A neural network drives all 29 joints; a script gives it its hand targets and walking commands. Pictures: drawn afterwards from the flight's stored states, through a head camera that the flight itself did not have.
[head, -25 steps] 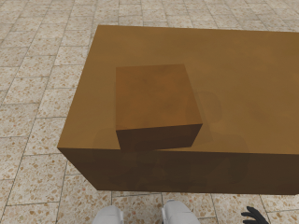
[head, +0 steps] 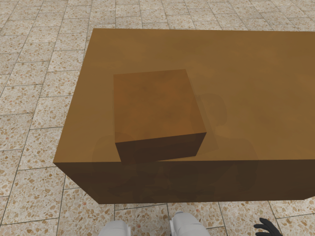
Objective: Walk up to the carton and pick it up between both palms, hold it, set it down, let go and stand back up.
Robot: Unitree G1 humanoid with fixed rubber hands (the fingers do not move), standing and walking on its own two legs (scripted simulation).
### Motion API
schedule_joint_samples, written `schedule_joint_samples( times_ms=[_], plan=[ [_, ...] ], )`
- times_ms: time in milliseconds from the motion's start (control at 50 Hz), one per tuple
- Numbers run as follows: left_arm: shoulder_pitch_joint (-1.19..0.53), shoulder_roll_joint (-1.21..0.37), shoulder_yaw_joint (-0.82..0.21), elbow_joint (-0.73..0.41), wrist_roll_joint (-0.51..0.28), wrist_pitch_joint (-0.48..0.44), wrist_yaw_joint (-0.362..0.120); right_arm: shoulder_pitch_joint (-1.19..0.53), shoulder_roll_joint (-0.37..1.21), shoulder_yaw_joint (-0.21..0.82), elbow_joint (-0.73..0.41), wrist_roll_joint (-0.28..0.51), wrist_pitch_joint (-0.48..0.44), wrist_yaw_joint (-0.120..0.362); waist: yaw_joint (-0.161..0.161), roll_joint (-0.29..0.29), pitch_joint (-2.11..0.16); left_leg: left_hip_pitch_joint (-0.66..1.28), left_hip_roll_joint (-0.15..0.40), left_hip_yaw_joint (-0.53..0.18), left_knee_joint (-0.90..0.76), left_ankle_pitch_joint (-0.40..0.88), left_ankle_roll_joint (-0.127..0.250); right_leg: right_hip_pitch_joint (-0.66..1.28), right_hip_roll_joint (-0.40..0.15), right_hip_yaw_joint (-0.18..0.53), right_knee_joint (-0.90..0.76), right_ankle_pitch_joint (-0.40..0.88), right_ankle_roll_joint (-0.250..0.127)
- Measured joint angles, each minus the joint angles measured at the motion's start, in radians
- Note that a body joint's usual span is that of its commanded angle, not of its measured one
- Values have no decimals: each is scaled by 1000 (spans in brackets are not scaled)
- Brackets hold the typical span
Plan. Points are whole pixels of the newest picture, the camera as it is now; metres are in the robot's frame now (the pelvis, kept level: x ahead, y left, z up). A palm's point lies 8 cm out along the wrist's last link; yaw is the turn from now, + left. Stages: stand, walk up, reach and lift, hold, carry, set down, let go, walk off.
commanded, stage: walk up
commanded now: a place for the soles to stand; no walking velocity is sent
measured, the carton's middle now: (154, 115) +0.44 +0.01 -0.03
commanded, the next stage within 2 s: none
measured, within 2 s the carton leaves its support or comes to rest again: neither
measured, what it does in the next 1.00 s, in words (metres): stands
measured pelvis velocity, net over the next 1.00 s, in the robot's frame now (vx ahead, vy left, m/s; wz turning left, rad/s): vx -0.01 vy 0.00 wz -0.06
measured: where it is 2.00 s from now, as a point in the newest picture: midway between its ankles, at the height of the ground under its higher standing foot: outside the picture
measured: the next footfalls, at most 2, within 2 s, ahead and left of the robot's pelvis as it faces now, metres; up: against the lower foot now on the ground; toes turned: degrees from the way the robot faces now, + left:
none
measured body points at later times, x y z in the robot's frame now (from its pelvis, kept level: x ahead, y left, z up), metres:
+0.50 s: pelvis -0.01 -0.01 +0.01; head +0.03 -0.02 +0.45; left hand +0.05 +0.29 -0.12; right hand +0.08 -0.32 -0.12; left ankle +0.00 +0.14 -0.69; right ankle +0.05 -0.13 -0.70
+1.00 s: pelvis -0.01 +0.00 +0.01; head +0.03 -0.01 +0.46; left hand +0.06 +0.29 -0.12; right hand +0.06 -0.32 -0.12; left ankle +0.01 +0.14 -0.70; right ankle +0.04 -0.13 -0.70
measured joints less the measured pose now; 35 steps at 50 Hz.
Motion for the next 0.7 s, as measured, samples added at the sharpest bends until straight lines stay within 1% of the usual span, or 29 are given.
schedule_joint_samples(
  times_ms=[40,60,80,100,120,180,200,240,360,420,500,520,560,580,600,660,680,700],
  plan=[
    [0,0,0,0,0,1,0,1,0,0,3,0,0,0,0,-3,0,9,2,4,0,-13,0,0,0,0,39,-49,0],
    [0,0,0,0,0,1,0,1,0,0,3,0,0,0,2,-4,-1,10,5,7,0,-15,0,3,0,0,29,-53,0],
    [0,0,0,-1,0,1,0,1,0,0,3,0,0,0,3,-4,-2,10,8,10,0,-15,0,13,-2,1,-15,-13,0],
    [0,0,-1,0,0,0,0,0,0,0,3,0,0,0,3,-2,0,11,11,9,0,-14,-1,14,0,-1,-24,17,0],
    [0,0,-1,0,0,-1,-2,0,0,0,3,0,1,0,3,-1,1,11,12,7,0,-10,-1,14,2,-1,-20,17,0],
    [-2,0,-1,0,0,-4,-4,-1,-1,0,3,0,4,0,2,7,1,9,4,3,0,-62,-1,13,4,0,-26,8,-3],
    [-3,0,-1,0,0,-4,-4,-1,-1,0,3,0,4,0,2,10,1,7,2,0,-1,-57,-1,13,4,0,-29,10,-3],
    [-5,0,-1,0,0,-4,-4,-1,-1,0,3,0,4,0,0,14,1,8,2,-1,-13,14,-1,13,4,0,-28,11,-3],
    [-9,0,-1,0,0,-2,-4,5,2,0,13,0,3,0,2,3,0,18,3,12,-13,-1,-2,16,4,4,-14,-7,-3],
    [-9,0,-1,1,0,-2,-6,4,2,0,13,0,5,0,1,7,0,19,10,11,-13,1,-2,18,11,3,-26,19,-3],
    [-9,0,-1,0,0,-2,-7,-3,2,0,13,0,14,0,0,8,0,11,4,5,-13,-72,-2,18,11,6,-58,36,-5],
    [-9,0,-1,0,0,-2,-7,-3,2,0,13,0,14,0,0,9,0,9,3,5,-19,-63,-2,18,11,6,-67,43,-5],
    [-9,0,-1,1,0,-2,-7,-2,2,0,16,0,12,0,-2,10,0,11,3,4,-45,30,-2,18,11,6,-75,50,-5],
    [-9,0,-1,1,0,-1,-7,0,3,0,18,0,10,0,-2,8,-1,12,3,6,-48,52,-2,18,11,7,-74,51,-5],
    [-9,0,-1,1,0,0,-7,1,4,0,20,0,9,0,-2,6,-1,16,3,9,-48,47,-2,18,11,7,-69,51,-5],
    [-9,0,-1,1,0,2,-7,5,6,0,29,0,9,1,-2,-2,-3,24,3,15,-48,24,-1,19,11,7,-33,-13,-5],
    [-9,0,-1,0,0,2,-7,5,6,0,30,0,8,1,-1,-5,-3,23,3,18,-48,23,-1,26,8,8,-59,-10,-5],
    [-9,0,-1,1,0,2,-7,4,6,0,30,0,8,1,-1,-5,-3,22,5,17,-48,23,-1,29,9,7,-79,47,-5]
  ],
)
